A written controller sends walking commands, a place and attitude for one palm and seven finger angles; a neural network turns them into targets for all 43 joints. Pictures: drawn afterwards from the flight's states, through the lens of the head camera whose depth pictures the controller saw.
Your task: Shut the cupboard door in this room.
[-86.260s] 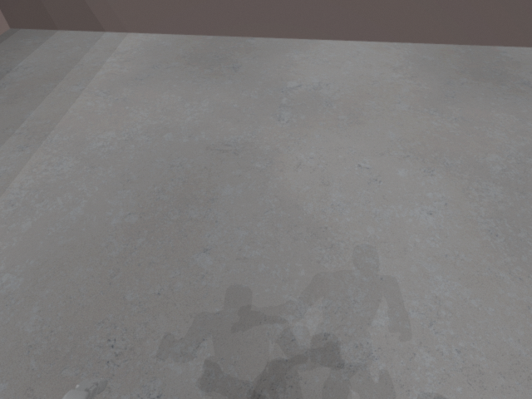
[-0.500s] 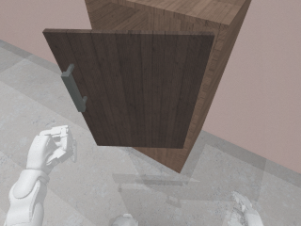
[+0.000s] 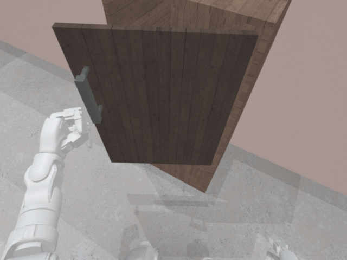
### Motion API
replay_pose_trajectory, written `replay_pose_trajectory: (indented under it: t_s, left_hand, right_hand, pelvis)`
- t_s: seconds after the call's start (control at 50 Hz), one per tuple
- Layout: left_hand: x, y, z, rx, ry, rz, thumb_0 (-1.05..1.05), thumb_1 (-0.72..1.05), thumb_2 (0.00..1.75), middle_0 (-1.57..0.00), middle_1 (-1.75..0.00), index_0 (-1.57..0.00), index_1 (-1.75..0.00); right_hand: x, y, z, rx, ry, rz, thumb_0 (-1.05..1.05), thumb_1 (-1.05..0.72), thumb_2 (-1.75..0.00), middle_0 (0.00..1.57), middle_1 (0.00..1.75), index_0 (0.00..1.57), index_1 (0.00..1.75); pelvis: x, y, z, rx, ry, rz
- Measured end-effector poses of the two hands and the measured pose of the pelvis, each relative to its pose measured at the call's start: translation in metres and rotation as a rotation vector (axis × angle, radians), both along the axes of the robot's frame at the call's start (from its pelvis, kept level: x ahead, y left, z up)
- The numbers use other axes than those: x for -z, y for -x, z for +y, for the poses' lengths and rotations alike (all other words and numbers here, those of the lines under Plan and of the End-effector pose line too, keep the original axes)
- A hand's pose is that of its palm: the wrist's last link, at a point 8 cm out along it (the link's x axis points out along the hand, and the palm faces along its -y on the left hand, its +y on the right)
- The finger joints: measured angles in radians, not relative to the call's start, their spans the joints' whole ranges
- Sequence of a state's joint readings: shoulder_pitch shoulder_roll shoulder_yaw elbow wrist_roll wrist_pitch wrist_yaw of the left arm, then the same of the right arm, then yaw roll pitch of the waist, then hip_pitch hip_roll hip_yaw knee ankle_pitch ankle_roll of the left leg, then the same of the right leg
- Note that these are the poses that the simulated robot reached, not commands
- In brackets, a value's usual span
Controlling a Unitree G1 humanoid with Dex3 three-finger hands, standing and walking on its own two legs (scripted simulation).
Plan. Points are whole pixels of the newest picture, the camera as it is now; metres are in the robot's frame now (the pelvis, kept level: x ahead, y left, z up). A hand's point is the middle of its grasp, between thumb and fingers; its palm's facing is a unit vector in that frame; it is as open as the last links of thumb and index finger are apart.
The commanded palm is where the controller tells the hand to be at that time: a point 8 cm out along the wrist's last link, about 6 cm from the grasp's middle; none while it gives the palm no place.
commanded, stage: bring the fist close to the handle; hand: left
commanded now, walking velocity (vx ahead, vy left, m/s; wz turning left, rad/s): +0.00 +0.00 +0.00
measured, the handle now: (91, 96) +0.49 +0.24 +0.07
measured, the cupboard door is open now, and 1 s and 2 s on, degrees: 28 26 11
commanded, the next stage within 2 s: push the door shut along its arc in 0.50 s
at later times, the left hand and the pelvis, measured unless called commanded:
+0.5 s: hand (96, 126) +0.39 +0.20 +0.08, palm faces +0.04 -1.00 -0.03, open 3.1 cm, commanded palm +0.36 +0.25 +0.08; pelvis +0.01 +0.00 +0.00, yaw -1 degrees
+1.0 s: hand (100, 109) +0.43 +0.20 +0.09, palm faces -0.07 -1.00 -0.02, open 3.1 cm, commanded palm +0.42 +0.25 +0.08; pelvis +0.00 -0.02 -0.01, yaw -1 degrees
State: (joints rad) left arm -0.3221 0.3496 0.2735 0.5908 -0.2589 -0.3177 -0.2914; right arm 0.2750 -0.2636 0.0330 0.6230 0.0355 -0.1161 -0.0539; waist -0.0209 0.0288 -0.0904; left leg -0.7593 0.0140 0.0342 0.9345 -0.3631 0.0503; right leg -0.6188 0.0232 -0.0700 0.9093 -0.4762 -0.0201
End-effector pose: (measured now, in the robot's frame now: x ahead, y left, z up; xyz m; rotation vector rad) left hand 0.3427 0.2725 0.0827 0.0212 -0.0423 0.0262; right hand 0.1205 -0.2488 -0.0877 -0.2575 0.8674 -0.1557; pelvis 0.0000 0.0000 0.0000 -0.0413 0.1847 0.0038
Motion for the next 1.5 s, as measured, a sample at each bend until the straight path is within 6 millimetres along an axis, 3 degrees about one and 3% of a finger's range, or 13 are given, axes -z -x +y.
replay_pose_trajectory:
  t_s: [0.18, 0.38, 0.68, 0.82, 1.02, 1.22, 1.38, 1.5]
  left_hand:
    - [0.004, -0.030, -0.009, 0.010, 0.016, 0.023, 0.02, 0.90, 0.90, -1.30, -1.50, -1.30, -1.50]
    - [0.009, -0.033, -0.015, -0.001, -0.002, 0.048, 0.02, 0.90, 0.90, -1.29, -1.50, -1.30, -1.50]
    - [0.003, -0.020, -0.021, -0.007, -0.008, 0.028, 0.02, 0.90, 0.90, -1.30, -1.50, -1.30, -1.50]
    - [-0.001, -0.042, -0.021, 0.021, -0.010, 0.024, 0.02, 0.90, 0.90, -1.30, -1.50, -1.30, -1.50]
    - [-0.007, -0.077, -0.015, 0.101, -0.001, 0.045, 0.02, 0.90, 0.90, -1.32, -1.50, -1.31, -1.50]
    - [-0.005, -0.102, -0.010, 0.150, 0.010, 0.036, 0.02, 0.90, 0.90, -1.33, -1.50, -1.31, -1.50]
    - [-0.005, -0.125, -0.008, 0.183, 0.008, 0.045, 0.02, 0.90, 0.90, -1.32, -1.50, -1.32, -1.50]
    - [0.000, -0.141, -0.018, 0.220, 0.001, 0.063, 0.02, 0.90, 0.90, -1.31, -1.50, -1.31, -1.50]
  right_hand:
    - [0.003, 0.026, -0.005, 0.037, 0.016, 0.073, 0.01, -0.91, -0.90, 0.21, 0.30, 0.20, 0.30]
    - [0.008, 0.046, -0.013, 0.085, -0.002, 0.139, 0.01, -0.91, -0.90, 0.20, 0.30, 0.20, 0.30]
    - [0.007, 0.021, -0.023, 0.058, -0.014, 0.082, 0.01, -0.91, -0.90, 0.20, 0.30, 0.20, 0.30]
    - [0.010, 0.019, -0.031, 0.047, 0.014, 0.085, 0.01, -0.91, -0.90, 0.20, 0.30, 0.20, 0.30]
    - [0.022, 0.056, -0.043, 0.104, 0.033, 0.195, 0.01, -0.91, -0.90, 0.20, 0.30, 0.20, 0.30]
    - [0.027, 0.097, -0.041, 0.161, 0.051, 0.309, 0.01, -0.91, -0.90, 0.20, 0.30, 0.20, 0.30]
    - [0.027, 0.113, -0.030, 0.175, 0.070, 0.347, 0.01, -0.91, -0.90, 0.20, 0.30, 0.20, 0.30]
    - [0.027, 0.119, -0.020, 0.171, 0.072, 0.372, 0.01, -0.91, -0.90, 0.20, 0.30, 0.20, 0.30]
  pelvis:
    - [0.000, 0.002, 0.004, 0.009, 0.001, 0.021]
    - [-0.001, -0.003, 0.001, 0.021, -0.005, 0.024]
    - [-0.001, -0.002, -0.014, 0.013, -0.015, 0.013]
    - [0.004, 0.004, -0.021, 0.001, -0.011, 0.024]
    - [0.012, 0.004, -0.021, 0.013, -0.006, 0.075]
    - [0.020, 0.005, -0.013, 0.019, 0.008, 0.115]
    - [0.025, 0.008, -0.003, 0.014, 0.027, 0.147]
    - [0.027, 0.008, 0.006, 0.012, 0.035, 0.170]
